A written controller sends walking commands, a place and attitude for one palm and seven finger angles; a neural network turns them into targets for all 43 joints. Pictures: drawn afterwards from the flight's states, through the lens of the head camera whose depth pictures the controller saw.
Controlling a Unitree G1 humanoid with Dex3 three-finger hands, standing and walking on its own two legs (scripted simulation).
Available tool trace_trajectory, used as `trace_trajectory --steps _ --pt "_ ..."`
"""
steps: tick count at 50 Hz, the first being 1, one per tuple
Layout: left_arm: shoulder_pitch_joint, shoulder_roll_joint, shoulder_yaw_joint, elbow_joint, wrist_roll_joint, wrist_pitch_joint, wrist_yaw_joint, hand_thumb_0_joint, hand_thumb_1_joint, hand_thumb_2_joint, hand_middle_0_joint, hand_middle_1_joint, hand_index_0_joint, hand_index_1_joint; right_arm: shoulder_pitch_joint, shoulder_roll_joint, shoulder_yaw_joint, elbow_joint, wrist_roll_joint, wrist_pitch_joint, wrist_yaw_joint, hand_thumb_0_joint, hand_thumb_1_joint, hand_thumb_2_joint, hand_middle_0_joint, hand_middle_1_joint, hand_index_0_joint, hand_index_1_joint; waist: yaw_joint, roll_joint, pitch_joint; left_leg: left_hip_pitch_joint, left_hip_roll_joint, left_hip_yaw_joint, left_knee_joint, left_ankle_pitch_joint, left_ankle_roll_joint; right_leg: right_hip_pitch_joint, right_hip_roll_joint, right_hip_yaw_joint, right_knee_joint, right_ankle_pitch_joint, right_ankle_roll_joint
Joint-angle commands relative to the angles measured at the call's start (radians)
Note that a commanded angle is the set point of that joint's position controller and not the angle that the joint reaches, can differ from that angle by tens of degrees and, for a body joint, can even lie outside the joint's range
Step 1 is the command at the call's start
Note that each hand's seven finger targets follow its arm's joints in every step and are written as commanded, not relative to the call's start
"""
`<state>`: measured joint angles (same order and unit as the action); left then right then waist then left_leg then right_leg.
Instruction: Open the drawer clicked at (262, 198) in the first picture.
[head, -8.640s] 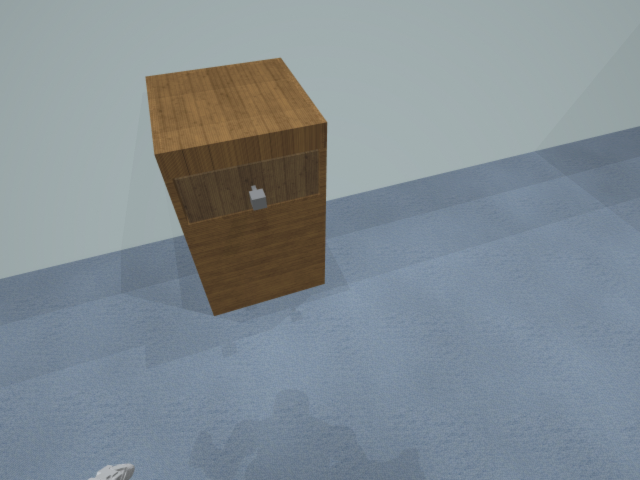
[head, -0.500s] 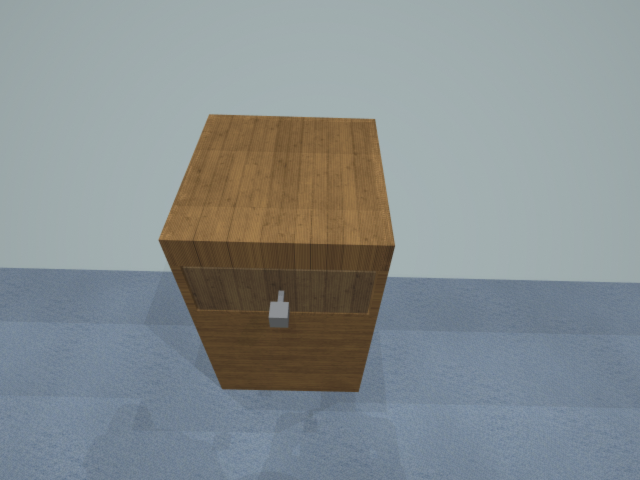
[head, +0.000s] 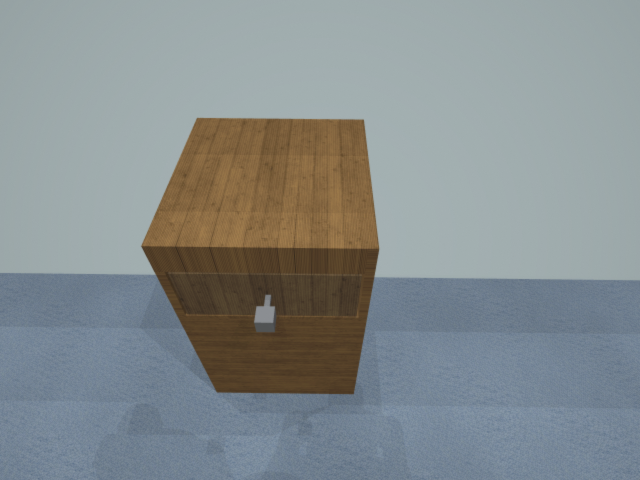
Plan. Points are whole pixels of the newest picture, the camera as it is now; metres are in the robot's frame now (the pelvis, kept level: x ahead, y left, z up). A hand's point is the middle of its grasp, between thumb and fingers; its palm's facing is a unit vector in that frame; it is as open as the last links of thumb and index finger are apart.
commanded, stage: come to a stop and stand still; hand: left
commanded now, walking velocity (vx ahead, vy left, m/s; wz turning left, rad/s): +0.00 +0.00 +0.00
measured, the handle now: (266, 311) +0.47 +0.14 -0.22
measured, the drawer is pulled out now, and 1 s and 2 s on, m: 0.00 0.00 0.00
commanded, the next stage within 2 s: look again from close up in 0.54 s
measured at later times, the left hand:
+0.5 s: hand out of the picture -0.02 +0.11 -0.17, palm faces +0.04 -0.99 -0.15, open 7.3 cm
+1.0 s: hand out of the picture -0.02 +0.10 -0.17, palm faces +0.04 -0.98 -0.17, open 7.3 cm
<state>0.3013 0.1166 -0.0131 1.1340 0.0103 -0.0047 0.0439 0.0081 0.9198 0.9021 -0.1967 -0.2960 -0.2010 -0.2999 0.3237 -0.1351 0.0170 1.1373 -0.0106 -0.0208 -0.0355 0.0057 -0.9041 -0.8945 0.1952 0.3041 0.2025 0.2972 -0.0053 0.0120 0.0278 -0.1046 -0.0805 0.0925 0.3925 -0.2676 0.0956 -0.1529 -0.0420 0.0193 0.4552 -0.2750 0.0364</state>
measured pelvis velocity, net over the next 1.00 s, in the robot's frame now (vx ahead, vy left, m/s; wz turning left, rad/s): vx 0.00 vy -0.06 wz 0.01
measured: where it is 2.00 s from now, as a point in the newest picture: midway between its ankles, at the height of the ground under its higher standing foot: outside the picture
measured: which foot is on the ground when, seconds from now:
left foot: down 0.00-1.00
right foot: down 0.00-1.00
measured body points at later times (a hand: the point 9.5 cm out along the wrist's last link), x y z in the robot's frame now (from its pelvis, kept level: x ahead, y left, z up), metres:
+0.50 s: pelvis +0.00 -0.03 +0.00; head +0.01 -0.04 +0.45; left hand -0.02 +0.17 -0.16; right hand -0.01 -0.24 -0.16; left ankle -0.03 +0.05 -0.74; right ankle -0.02 -0.14 -0.74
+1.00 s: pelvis +0.00 -0.06 +0.00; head +0.01 -0.06 +0.45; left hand -0.02 +0.15 -0.16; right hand -0.02 -0.26 -0.16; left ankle -0.03 +0.05 -0.74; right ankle -0.02 -0.14 -0.74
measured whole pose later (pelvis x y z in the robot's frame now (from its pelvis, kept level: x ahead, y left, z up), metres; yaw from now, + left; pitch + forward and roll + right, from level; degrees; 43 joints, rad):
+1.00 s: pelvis +0.00 -0.06 +0.00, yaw +1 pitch -1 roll +1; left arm 0.33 0.11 -0.02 1.13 0.01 -0.03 0.04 0.00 0.91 0.90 -0.20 -0.30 -0.20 -0.30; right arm 0.31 -0.12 0.02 1.15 -0.01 -0.01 -0.04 0.01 -0.90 -0.89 0.19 0.30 0.20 0.30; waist 0.00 0.01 0.03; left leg -0.10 -0.01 0.06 0.39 -0.26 0.01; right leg -0.14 0.03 -0.02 0.42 -0.26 -0.04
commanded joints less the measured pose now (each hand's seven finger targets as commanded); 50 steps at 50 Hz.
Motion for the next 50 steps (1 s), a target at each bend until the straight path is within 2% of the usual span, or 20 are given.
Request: trace_trajectory --steps 1,2,12,24,27,33,35,41,42,50 --pt "0.085 0.076 0.009 -0.016 0.001 -0.01 0.002 0.0 0.9 0.9 -0.2 -0.3 -0.2 -0.3 0.069 -0.089 -0.011 -0.021 0.001 -0.016 -0.005 0.0 -0.9 -0.9 0.2 0.3 0.2 0.3 0.005 -0.034 0.074 -0.061 0.175 -0.148 -0.091 0.195 -0.038 -0.036 -0.056 0.044 -0.059 0.173 -0.063" --pt "0.086 0.076 0.008 -0.016 0.0 -0.011 0.002 0.0 0.9 0.9 -0.2 -0.3 -0.2 -0.3 0.071 -0.089 -0.01 -0.02 0.001 -0.016 -0.005 0.0 -0.9 -0.9 0.2 0.3 0.2 0.3 0.004 -0.046 0.066 -0.057 0.175 -0.149 -0.09 0.191 -0.037 -0.033 -0.056 0.047 -0.061 0.177 -0.065" --pt "0.1 0.075 0.005 -0.012 -0.001 -0.02 0.002 0.0 0.9 0.9 -0.2 -0.3 -0.2 -0.3 0.064 -0.082 -0.011 -0.01 0.002 -0.015 -0.005 0.0 -0.9 -0.9 0.2 0.3 0.2 0.3 0.001 -0.025 0.039 -0.025 0.177 -0.135 -0.069 0.211 -0.044 -0.029 -0.06 0.056 -0.079 0.219 -0.072" --pt "0.11 0.073 0.003 -0.011 0.0 -0.024 0.003 0.0 0.9 0.9 -0.2 -0.3 -0.2 -0.3 0.057 -0.073 -0.01 -0.009 0.002 -0.009 -0.005 0.0 -0.9 -0.9 0.2 0.3 0.2 0.3 0.002 -0.018 0.083 -0.047 0.177 -0.13 -0.068 0.176 -0.053 -0.047 -0.056 0.068 -0.1 0.211 -0.079" --pt "0.114 0.073 0.003 -0.014 0.0 -0.026 0.002 0.0 0.9 0.9 -0.2 -0.3 -0.2 -0.3 0.058 -0.075 -0.009 -0.009 0.002 -0.01 -0.005 0.0 -0.9 -0.9 0.2 0.3 0.2 0.3 0.004 -0.031 0.067 -0.04 0.178 -0.13 -0.067 0.181 -0.053 -0.038 -0.055 0.068 -0.101 0.216 -0.08" --pt "0.115 0.076 0.005 -0.015 -0.001 -0.025 0.002 0.0 0.9 0.9 -0.2 -0.3 -0.2 -0.3 0.063 -0.074 -0.009 -0.006 0.002 -0.012 -0.006 0.0 -0.9 -0.9 0.2 0.3 0.2 0.3 0.005 -0.01 0.047 -0.024 0.183 -0.126 -0.063 0.21 -0.054 -0.027 -0.053 0.064 -0.097 0.233 -0.081" --pt "0.113 0.077 0.006 -0.016 -0.001 -0.026 0.003 0.0 0.9 0.9 -0.2 -0.3 -0.2 -0.3 0.065 -0.074 -0.008 -0.007 0.001 -0.011 -0.006 0.0 -0.9 -0.9 0.2 0.3 0.2 0.3 0.004 -0.023 0.042 -0.022 0.184 -0.125 -0.061 0.216 -0.055 -0.021 -0.056 0.064 -0.096 0.247 -0.083" --pt "0.119 0.075 0.006 -0.017 -0.001 -0.026 0.003 0.0 0.9 0.9 -0.2 -0.3 -0.2 -0.3 0.064 -0.067 -0.007 -0.003 0.001 -0.007 -0.005 0.0 -0.9 -0.9 0.2 0.3 0.2 0.3 0.008 -0.02 0.076 -0.041 0.182 -0.122 -0.067 0.171 -0.059 -0.039 -0.054 0.066 -0.108 0.211 -0.085" --pt "0.117 0.075 0.006 -0.017 -0.001 -0.026 0.002 0.0 0.9 0.9 -0.2 -0.3 -0.2 -0.3 0.069 -0.067 -0.007 -0.003 0.001 -0.007 -0.005 0.0 -0.9 -0.9 0.2 0.3 0.2 0.3 0.006 -0.033 0.074 -0.041 0.181 -0.125 -0.068 0.174 -0.059 -0.035 -0.052 0.07 -0.107 0.216 -0.086" --pt "0.122 0.075 0.007 -0.018 -0.002 -0.028 0.003 0.0 0.9 0.9 -0.2 -0.3 -0.2 -0.3 0.073 -0.065 -0.006 -0.002 0.001 -0.005 -0.006 0.0 -0.9 -0.9 0.2 0.3 0.2 0.3 0.006 -0.016 0.066 -0.037 0.182 -0.118 -0.062 0.167 -0.063 -0.035 -0.051 0.077 -0.111 0.222 -0.091"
